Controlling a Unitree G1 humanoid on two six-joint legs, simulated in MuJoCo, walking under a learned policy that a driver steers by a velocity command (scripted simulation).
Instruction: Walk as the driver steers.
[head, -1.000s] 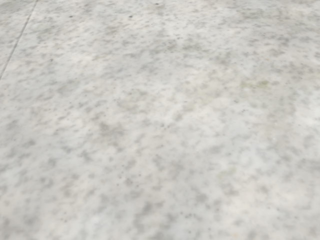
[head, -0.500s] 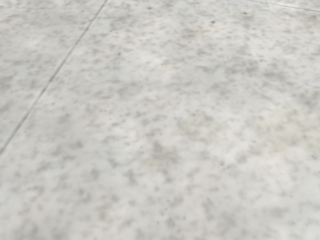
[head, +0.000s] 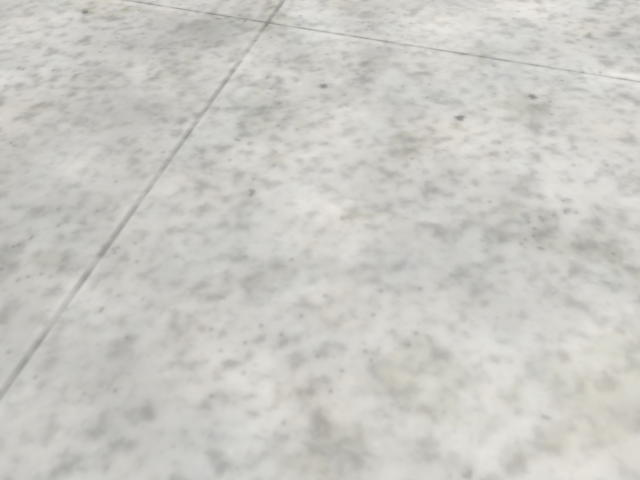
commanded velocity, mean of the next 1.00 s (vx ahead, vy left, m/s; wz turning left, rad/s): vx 0.50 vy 0.00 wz -0.33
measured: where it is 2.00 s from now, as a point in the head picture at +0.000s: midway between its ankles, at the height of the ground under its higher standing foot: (441, 285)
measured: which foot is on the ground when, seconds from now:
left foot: up 0.00-0.32, down 0.34-0.86, up 0.88-1.00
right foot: down 0.00-0.36, up 0.38-0.86, down 0.88-1.00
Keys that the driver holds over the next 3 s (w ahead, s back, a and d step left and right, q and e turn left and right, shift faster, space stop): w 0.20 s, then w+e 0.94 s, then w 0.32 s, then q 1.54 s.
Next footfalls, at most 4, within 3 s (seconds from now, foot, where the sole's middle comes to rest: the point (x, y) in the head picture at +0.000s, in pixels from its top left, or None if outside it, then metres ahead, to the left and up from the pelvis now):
0.34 left None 0.37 0.15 -0.78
0.88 right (419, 424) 0.60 -0.15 -0.78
1.36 left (389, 288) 0.96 -0.11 -0.78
1.82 right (497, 272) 1.00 -0.39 -0.78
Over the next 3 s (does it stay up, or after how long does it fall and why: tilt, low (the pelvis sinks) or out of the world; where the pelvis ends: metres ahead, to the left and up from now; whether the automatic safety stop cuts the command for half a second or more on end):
stays up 0.97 -0.24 0.00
